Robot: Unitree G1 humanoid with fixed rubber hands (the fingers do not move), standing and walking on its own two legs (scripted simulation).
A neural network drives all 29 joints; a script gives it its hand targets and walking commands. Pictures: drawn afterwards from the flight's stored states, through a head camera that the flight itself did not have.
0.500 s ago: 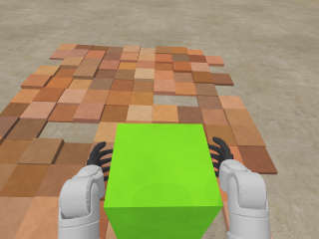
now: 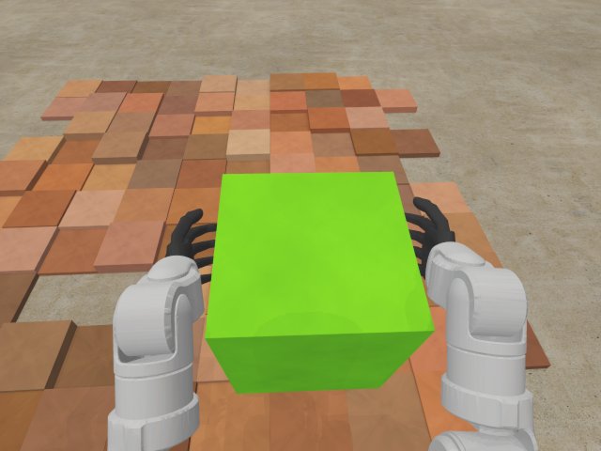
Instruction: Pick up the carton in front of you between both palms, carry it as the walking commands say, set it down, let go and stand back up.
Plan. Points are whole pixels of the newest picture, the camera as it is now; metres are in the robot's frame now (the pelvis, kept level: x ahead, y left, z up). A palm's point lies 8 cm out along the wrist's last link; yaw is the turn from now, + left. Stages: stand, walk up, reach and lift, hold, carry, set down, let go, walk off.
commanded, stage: carry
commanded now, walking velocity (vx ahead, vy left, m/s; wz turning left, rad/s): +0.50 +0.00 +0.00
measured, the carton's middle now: (308, 291) +0.31 +0.00 +0.05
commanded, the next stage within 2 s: none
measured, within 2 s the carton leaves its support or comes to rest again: neither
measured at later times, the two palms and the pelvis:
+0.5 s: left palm (228, 81) +0.73 +0.15 +0.14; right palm (385, 92) +0.69 -0.15 +0.14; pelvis +0.31 +0.06 +0.01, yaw -2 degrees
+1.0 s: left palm out of the picture +1.02 +0.27 +0.20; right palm out of the picture +1.06 -0.03 +0.20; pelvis +0.65 +0.08 +0.03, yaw +0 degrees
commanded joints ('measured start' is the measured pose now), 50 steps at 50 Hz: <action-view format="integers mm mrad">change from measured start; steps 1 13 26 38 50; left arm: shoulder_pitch -886 -1288 -1131 -1332 -1307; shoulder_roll -740 -923 -739 -969 -941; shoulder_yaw -682 -493 -369 -524 -493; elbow -95 291 210 160 372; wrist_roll -546 -584 -259 -545 -570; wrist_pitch -4 -11 -17 3 17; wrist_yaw -248 -248 -146 -255 -275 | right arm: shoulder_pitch -716 -1066 -1228 -1115 -1039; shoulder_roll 818 904 1045 1003 844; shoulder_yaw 654 512 586 491 413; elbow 9 269 156 286 405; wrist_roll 353 336 526 330 203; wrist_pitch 13 0 13 16 43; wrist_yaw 187 159 223 177 152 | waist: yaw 51 -136 -130 60 -52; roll -135 189 115 -72 29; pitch -251 -514 -374 -413 -436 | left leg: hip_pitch -296 884 590 -360 578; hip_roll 63 297 193 12 151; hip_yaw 0 -447 -175 -58 -71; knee -209 -570 -649 34 -672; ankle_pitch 96 861 989 44 579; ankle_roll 3 275 155 14 91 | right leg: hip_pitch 426 -531 -289 573 -11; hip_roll -301 35 50 -265 -85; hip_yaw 346 185 26 465 92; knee -166 975 233 -32 366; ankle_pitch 373 -278 46 511 211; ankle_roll -144 38 24 -160 53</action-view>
